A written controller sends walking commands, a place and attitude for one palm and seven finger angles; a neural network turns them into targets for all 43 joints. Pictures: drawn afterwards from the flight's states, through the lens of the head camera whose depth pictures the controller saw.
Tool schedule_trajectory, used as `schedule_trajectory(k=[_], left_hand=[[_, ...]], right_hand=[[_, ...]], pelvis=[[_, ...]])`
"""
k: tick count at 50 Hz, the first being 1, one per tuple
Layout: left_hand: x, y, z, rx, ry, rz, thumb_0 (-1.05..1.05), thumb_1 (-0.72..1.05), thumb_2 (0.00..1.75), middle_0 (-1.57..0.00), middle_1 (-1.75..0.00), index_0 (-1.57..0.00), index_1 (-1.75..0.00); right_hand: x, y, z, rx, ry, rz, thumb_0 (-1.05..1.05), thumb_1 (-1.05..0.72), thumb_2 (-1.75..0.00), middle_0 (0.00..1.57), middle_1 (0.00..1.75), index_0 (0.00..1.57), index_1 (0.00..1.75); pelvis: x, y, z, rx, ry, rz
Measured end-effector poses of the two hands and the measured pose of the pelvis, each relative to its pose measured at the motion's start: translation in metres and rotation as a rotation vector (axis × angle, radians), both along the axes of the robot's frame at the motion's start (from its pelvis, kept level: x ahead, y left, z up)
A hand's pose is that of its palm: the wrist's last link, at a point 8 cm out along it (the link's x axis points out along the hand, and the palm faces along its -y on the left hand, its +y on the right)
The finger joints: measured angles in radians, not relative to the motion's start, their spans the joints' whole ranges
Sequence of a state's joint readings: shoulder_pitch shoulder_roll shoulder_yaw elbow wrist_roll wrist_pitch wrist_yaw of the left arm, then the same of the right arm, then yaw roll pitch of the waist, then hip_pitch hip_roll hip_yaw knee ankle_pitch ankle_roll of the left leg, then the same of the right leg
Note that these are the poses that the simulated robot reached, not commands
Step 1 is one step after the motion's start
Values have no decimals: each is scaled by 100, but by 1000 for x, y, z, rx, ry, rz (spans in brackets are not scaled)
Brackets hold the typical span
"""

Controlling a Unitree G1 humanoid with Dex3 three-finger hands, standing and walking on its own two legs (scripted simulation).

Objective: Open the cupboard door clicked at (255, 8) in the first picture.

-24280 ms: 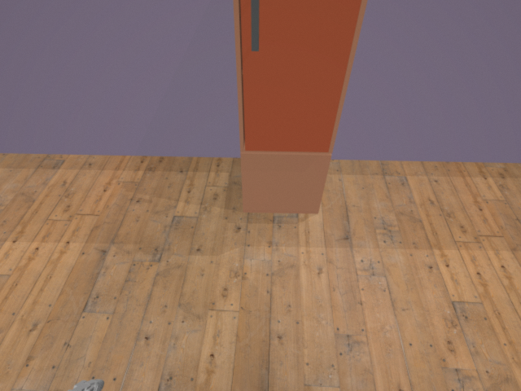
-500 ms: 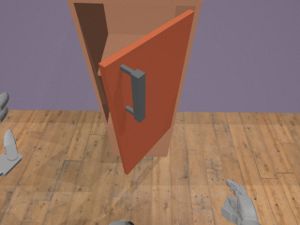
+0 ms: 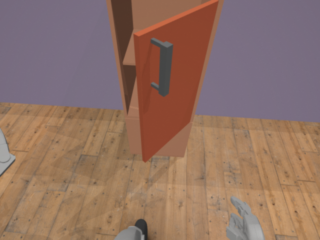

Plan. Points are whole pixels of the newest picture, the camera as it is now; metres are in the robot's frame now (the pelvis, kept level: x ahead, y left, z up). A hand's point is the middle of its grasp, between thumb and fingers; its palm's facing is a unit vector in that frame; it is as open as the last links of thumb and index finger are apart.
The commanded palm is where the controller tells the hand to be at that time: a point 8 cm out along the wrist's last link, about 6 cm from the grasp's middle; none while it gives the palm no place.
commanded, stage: stop stepping back and stand still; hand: left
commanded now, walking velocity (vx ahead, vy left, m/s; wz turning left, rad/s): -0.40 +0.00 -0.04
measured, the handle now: (159, 68) +0.50 +0.04 +0.17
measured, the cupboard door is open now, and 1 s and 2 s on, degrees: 50 50 50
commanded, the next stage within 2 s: let the arm hang, fingers relaxed in 0.74 s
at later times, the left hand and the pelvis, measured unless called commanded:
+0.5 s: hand out of the picture +0.12 +0.27 +0.18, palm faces +0.35 -0.80 -0.48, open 7.4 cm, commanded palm +0.06 +0.31 +0.20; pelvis -0.09 +0.02 +0.02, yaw -2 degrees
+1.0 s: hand out of the picture +0.11 +0.25 -0.04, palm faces +0.11 -0.92 -0.38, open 7.4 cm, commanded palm none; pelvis -0.09 +0.02 +0.00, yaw +2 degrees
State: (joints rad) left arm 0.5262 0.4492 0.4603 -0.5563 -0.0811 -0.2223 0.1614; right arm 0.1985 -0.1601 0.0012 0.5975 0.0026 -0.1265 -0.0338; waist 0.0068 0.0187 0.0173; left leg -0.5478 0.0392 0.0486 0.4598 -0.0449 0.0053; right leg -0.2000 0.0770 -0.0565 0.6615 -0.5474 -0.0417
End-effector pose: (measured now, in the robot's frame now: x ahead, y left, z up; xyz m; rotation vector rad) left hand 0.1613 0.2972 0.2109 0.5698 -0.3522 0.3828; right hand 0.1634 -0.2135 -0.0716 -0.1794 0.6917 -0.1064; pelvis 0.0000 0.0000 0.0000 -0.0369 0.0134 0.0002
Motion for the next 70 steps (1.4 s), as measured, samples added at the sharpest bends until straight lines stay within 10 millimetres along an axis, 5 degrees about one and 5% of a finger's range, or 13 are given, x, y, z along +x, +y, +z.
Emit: schedule_trajectory(k=[5,18,26,31,37,42,45,49,52,55,64,70], left_hand=[[-28,-8,-5,-32,73,-18,1,89,89,-21,-30,-21,-30],[-49,21,-10,-57,84,-35,1,89,89,-21,-30,-21,-30],[-88,9,-9,-23,130,-29,1,89,89,-21,-30,-21,-30],[-101,15,-12,-57,67,7,1,89,89,-22,-30,-22,-30],[-89,25,-17,-78,37,38,1,89,89,-21,-30,-21,-30],[-81,12,-15,-31,88,20,1,89,89,-21,-30,-21,-30],[-65,9,-63,-67,308,-4,1,90,90,-20,-30,-20,-30],[-67,0,-190,-311,783,65,0,90,90,-20,-30,-20,-30],[-106,-27,-275,-481,1115,95,0,91,89,-20,-30,-20,-29],[-164,-63,-327,-617,1400,97,1,91,89,-20,-30,-20,-29],[-250,-32,-334,-665,1600,295,-4,99,89,-21,-30,-21,-30],[-287,-22,-325,-643,1691,357,-1,94,89,-20,-30,-20,-30]], right_hand=[[-26,0,-4,-6,68,4,1,-91,-90,20,30,20,30],[-93,-4,30,-88,-15,-88,1,-91,-90,20,30,20,30],[-128,-5,17,-54,29,-84,1,-90,-90,20,30,20,30],[-143,-11,4,-80,82,-86,1,-90,-90,20,30,20,30],[-146,-8,0,-79,73,-112,1,-91,-90,20,30,20,30],[-137,-1,-1,-21,49,-83,1,-91,-90,20,30,20,30],[-132,-3,-19,17,118,-27,1,-90,-90,20,30,20,30],[-138,-7,-44,22,265,-14,1,-91,-90,20,30,20,30],[-153,-7,-48,-1,361,-32,1,-91,-90,20,30,20,30],[-174,-6,-41,-26,443,-58,1,-91,-90,20,30,20,30],[-234,11,-46,-22,661,-81,1,-91,-90,20,30,20,30],[-257,31,-55,35,708,-88,1,-91,-90,20,30,20,30]], pelvis=[[-26,6,9,34,-7,-47],[-69,25,19,47,-32,-62],[-93,19,19,23,-32,-44],[-96,22,14,24,-50,-50],[-96,25,10,32,-65,-40],[-92,15,12,37,-44,-39],[-92,15,10,31,-16,-13],[-89,19,5,33,-15,28],[-87,20,5,41,-34,33],[-86,21,11,47,-45,19],[-90,26,21,24,-44,24],[-94,34,24,29,-52,14]])
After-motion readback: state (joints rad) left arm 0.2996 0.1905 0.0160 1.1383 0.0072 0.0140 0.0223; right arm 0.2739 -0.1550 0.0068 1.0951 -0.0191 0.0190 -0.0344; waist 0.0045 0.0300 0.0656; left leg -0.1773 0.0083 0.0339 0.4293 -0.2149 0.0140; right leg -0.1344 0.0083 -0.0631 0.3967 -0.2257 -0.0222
